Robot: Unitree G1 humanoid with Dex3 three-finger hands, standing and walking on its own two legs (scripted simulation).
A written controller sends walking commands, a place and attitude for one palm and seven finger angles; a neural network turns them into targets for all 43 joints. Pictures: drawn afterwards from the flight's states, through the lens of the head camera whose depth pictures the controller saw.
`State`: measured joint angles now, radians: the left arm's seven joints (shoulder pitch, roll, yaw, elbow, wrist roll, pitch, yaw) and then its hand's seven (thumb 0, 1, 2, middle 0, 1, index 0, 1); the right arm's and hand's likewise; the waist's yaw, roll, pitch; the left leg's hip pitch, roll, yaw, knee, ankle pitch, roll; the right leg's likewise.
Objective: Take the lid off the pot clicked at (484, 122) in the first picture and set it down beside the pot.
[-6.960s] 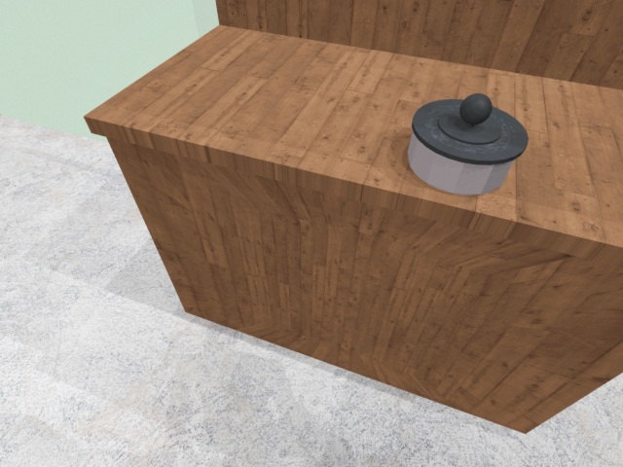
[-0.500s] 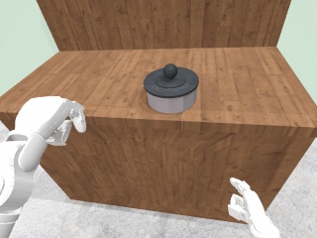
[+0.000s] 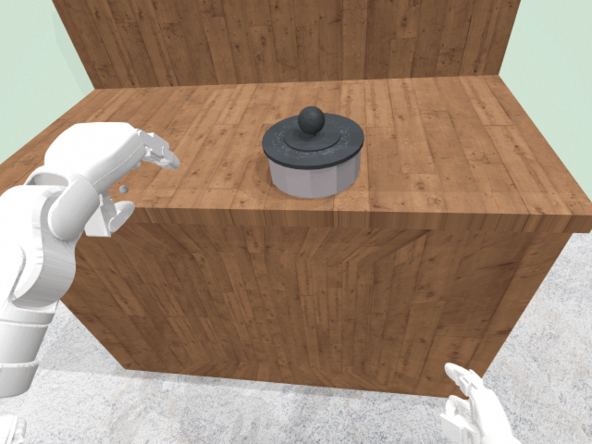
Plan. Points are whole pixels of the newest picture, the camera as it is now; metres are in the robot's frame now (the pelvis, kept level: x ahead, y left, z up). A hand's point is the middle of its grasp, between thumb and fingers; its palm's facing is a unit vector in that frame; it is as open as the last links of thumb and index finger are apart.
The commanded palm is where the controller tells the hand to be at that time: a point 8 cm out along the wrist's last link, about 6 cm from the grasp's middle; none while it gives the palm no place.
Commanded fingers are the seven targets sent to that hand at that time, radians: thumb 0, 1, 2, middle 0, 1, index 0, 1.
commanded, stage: reach forward and open the fingers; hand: left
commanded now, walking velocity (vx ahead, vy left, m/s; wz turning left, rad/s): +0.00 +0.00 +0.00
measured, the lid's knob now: (311, 120) +0.60 +0.06 +0.17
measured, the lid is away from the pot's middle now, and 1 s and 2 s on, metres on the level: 0.00 0.00 0.00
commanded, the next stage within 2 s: move the open hand above the knob in 0.60 s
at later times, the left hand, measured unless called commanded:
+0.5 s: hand (130, 166) +0.34 +0.24 +0.25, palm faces +0.05 +0.00 -1.00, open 10.0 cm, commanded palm +0.29 +0.24 +0.32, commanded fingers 0.00 -0.42 1.74 -0.89 -0.08 -0.89 -0.08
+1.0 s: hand (171, 148) +0.38 +0.21 +0.25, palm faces +0.01 -0.02 -1.00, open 10.0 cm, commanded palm +0.34 +0.20 +0.32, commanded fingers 0.00 -0.41 1.74 -0.88 -0.08 -0.88 -0.08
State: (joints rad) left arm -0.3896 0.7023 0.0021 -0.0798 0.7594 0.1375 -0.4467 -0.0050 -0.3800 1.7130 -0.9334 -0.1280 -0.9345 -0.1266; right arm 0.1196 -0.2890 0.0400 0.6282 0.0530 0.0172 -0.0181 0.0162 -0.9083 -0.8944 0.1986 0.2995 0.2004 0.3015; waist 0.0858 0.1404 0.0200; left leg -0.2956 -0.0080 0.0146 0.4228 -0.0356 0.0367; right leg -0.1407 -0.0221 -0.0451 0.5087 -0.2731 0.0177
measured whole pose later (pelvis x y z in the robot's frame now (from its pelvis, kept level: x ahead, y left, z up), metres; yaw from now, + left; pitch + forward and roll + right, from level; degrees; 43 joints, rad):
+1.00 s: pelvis +0.03 -0.01 +0.00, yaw +0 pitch -3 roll -1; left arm -0.62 0.66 -0.12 0.03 0.78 0.25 -0.50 -0.01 -0.41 1.74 -0.90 -0.08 -0.90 -0.08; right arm 0.07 -0.28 0.07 0.62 0.06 0.04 -0.02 0.02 -0.91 -0.89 0.20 0.30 0.20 0.30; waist 0.09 0.13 0.00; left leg -0.33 -0.02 0.00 0.47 -0.09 0.03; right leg -0.16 -0.03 -0.05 0.53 -0.32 0.01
